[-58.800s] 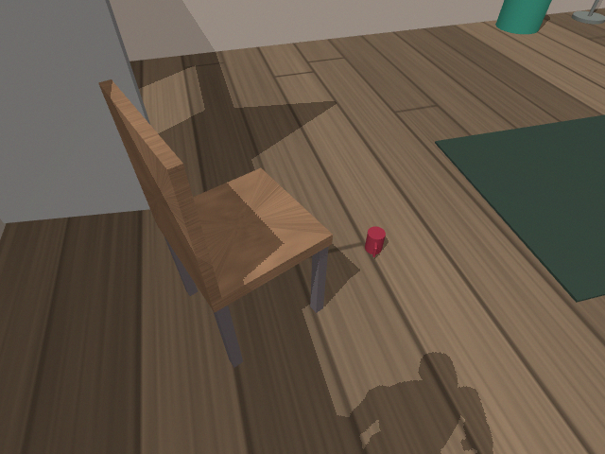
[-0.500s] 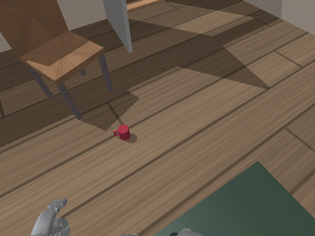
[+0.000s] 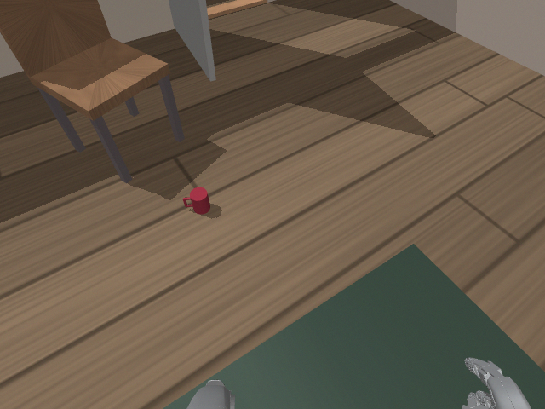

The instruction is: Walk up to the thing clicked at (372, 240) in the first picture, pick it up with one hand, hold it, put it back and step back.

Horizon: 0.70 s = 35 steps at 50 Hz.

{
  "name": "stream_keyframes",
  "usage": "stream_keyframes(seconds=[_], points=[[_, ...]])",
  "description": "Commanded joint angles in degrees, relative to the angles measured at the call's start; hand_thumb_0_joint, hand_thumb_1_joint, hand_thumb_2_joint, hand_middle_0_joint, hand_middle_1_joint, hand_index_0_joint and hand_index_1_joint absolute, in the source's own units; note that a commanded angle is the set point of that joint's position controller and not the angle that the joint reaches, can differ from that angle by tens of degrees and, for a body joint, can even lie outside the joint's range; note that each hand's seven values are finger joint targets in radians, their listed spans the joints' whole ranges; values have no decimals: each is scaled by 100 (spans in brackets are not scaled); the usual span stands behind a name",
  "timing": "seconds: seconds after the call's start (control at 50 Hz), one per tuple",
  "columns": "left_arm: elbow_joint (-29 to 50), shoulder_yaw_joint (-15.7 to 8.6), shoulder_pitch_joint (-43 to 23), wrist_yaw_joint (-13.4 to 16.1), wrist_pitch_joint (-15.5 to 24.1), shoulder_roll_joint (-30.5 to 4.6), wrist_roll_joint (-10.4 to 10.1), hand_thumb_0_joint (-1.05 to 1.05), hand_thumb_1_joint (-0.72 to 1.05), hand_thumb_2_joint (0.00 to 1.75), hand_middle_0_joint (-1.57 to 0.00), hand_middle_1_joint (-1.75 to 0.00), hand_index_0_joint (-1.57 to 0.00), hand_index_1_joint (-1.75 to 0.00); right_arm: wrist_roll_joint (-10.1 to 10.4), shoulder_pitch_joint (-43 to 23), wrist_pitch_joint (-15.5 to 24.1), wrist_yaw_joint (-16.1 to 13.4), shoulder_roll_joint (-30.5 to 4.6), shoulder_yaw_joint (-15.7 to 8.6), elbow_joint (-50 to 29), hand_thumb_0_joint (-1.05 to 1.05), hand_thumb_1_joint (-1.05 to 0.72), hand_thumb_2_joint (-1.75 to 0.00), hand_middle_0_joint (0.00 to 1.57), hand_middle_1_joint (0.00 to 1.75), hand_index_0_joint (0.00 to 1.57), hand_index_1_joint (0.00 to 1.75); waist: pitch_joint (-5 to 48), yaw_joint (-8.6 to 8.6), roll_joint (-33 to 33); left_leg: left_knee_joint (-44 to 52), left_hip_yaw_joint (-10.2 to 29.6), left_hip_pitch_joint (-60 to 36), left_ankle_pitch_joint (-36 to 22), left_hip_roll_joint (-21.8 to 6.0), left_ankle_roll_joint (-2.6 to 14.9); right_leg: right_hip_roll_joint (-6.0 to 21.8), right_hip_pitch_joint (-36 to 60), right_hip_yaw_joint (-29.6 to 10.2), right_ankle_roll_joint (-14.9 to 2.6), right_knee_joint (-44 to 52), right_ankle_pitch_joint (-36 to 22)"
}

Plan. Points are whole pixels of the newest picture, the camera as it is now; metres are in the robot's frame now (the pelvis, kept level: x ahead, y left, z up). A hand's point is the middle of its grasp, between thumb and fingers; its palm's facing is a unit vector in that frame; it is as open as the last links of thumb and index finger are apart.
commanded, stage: step back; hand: left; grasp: from above
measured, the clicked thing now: (196, 201) +0.98 +0.39 -0.71
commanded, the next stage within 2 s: stand in 1.16 s
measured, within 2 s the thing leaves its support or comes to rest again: neither
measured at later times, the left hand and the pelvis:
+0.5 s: hand out of the picture +0.01 +0.26 -0.12, palm faces +0.08 -0.91 -0.41, open 7.4 cm; pelvis -0.05 -0.02 +0.02, yaw +5 degrees
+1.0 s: hand out of the picture +0.03 +0.29 -0.14, palm faces +0.13 -0.92 -0.37, open 7.4 cm; pelvis -0.01 +0.01 +0.01, yaw +7 degrees
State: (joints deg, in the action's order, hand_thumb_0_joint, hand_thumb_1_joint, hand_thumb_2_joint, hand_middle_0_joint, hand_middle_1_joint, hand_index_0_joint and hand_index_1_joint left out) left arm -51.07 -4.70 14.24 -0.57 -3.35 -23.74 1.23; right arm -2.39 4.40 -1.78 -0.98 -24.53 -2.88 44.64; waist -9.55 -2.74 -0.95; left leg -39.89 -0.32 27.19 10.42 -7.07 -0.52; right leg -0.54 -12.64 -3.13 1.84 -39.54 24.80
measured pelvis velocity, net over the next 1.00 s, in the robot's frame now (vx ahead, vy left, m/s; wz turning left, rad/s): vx -0.01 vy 0.01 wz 0.12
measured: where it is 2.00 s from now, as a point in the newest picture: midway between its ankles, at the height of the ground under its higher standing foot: outside the picture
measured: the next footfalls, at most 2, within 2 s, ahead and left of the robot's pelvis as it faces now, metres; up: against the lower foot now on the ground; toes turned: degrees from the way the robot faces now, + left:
left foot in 0.32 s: -0.04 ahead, +0.11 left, +0.00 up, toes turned +4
left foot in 0.86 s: +0.05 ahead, +0.14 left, +0.00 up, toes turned +7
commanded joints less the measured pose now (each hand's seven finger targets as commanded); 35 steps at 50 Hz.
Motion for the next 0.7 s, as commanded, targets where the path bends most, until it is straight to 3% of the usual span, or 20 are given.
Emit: stream_keyframes(seconds=[0.0,0.02,0.04,0.08,0.1,0.18,0.22,0.28,0.3,0.32,0.34,0.36,0.4,0.46,0.5,0.52,0.54,0.56,0.58,0.68], points=[[422,-541,295,64,216,-2017,189,0,90,90,-20,-30,-20,-30,108,-31,-33,-83,-702,-255,-448,0,-90,-90,20,30,20,30,796,-127,1561,-1385,410,589,2322,1065,112,1832,-852,-2673,-1125,2360,1018],[616,-561,-259,88,221,-2352,213,0,90,90,-20,-30,-20,-30,83,-111,-45,-160,-1047,-423,-338,0,-90,-90,20,30,20,30,376,-178,1799,-2263,936,158,2411,905,2,2474,-2067,-3507,-1753,2736,1405],[698,-498,-621,115,256,-2085,194,0,90,90,-20,-30,-20,-30,107,10,-50,-124,-1235,-468,-193,0,-90,-90,20,30,20,30,69,63,1593,-2627,1138,-168,2078,753,39,2409,-2597,-3104,-1649,2799,1726],[697,-324,-916,161,347,-1400,169,0,90,90,-20,-30,-20,-30,185,387,-4,-66,-1030,-369,127,0,-90,-90,20,30,20,30,149,342,756,-2676,1015,225,1389,1221,56,1323,-1434,-1213,-1108,1853,-82],[615,-325,-775,179,369,-1284,150,0,90,90,-20,-30,-20,-30,189,561,22,-57,-852,-298,191,0,-90,-90,20,30,20,30,379,350,884,-2660,874,280,1282,1238,29,1098,-1004,-863,-980,1616,-609],[468,-418,-147,177,471,-1433,225,0,90,90,-20,-30,-20,-30,101,356,157,38,-890,-286,188,0,-90,-90,20,30,20,30,593,-143,1259,-1107,536,631,1610,871,-126,1223,323,-1293,-1140,1674,874],[460,-464,-169,170,485,-1515,194,0,90,90,-20,-30,-20,-30,30,356,233,97,-861,-295,240,0,-90,-90,20,30,20,30,669,-153,1415,-174,445,282,2043,602,-97,1622,408,-1552,-1324,1794,1232],[406,-282,-182,115,393,-1306,112,0,90,90,-20,-30,-20,-30,0,961,370,101,-797,-395,639,0,-90,-90,20,30,20,30,986,153,833,2087,62,-1812,1073,952,153,1196,-302,-712,-931,721,-267],[389,-166,-41,115,383,-962,95,0,90,90,-20,-30,-20,-30,-55,1161,405,74,-906,-474,754,0,-90,-90,20,30,20,30,1185,201,232,2019,786,-2628,915,638,255,932,-968,-361,-697,-179,-677],[419,-66,92,103,390,-564,17,0,90,90,-20,-30,-20,-30,-98,1157,427,55,-1234,-535,713,0,-90,-90,20,30,20,30,1200,144,-917,2387,2489,-3014,1354,-433,633,291,-2028,223,-387,-1132,269],[466,-174,-629,142,427,-981,-1,0,90,90,-20,-30,-20,-30,-30,1157,413,75,-1803,-595,686,0,-90,-90,20,30,20,30,800,443,-911,2591,3648,-2106,2566,-1224,1430,191,-2282,315,-283,-1323,871],[446,-239,-960,136,474,-1309,44,0,90,90,-20,-30,-20,-30,31,932,405,87,-1842,-637,649,0,-90,-90,20,30,20,30,273,441,-769,2748,3690,-1095,2844,-1442,1717,454,-1817,-93,-339,-1546,854],[313,-200,-615,59,537,-1116,-18,0,90,90,-20,-30,-20,-30,-53,560,400,102,-1226,-448,597,0,-90,-90,20,30,20,30,200,193,-509,2279,2192,-1322,1654,-720,1305,428,-1563,58,-359,-849,674],[110,-175,-342,33,640,-916,-14,0,90,90,-20,-30,-20,-30,24,660,425,126,-1124,-423,663,0,-90,-90,20,30,20,30,457,176,-805,1784,1460,-1097,361,-321,956,138,-570,562,-320,188,-280],[-148,-204,70,113,685,-849,-9,0,90,90,-20,-30,-20,-30,97,507,313,135,-893,-325,639,0,-90,-90,20,30,20,30,771,-93,-569,920,962,-627,228,-38,653,-106,678,665,-296,1300,-1060],[-233,-271,277,153,705,-1040,31,0,90,90,-20,-30,-20,-30,133,607,282,122,-628,-243,583,0,-90,-90,20,30,20,30,967,-147,-26,222,733,-137,689,256,476,236,1257,-16,-369,1476,-943],[-254,-369,514,199,751,-1482,124,0,90,90,-20,-30,-20,-30,151,611,275,110,-319,-153,465,0,-90,-90,20,30,20,30,1026,-216,1064,-1100,426,706,1686,1047,238,1477,1519,-2011,-737,2191,-412],[-112,-400,164,199,739,-1737,107,0,90,90,-20,-30,-20,-30,97,650,213,20,-592,-229,533,0,-90,-90,20,30,20,30,954,-154,707,-1478,748,582,2418,914,190,2306,775,-2836,-1214,2575,857],[17,-415,-284,180,727,-1808,112,0,90,90,-20,-30,-20,-30,67,828,214,-1,-903,-336,651,0,-90,-90,20,30,20,30,622,8,586,-1749,811,401,2474,673,171,2559,108,-3103,-1626,2656,1439],[-15,-268,-607,181,817,-1331,56,0,90,90,-20,-30,-20,-30,73,1067,238,91,-756,-291,939,0,-90,-90,20,30,20,30,511,157,636,-1237,827,-55,1463,497,91,1658,-73,-1176,-1180,2068,-921]])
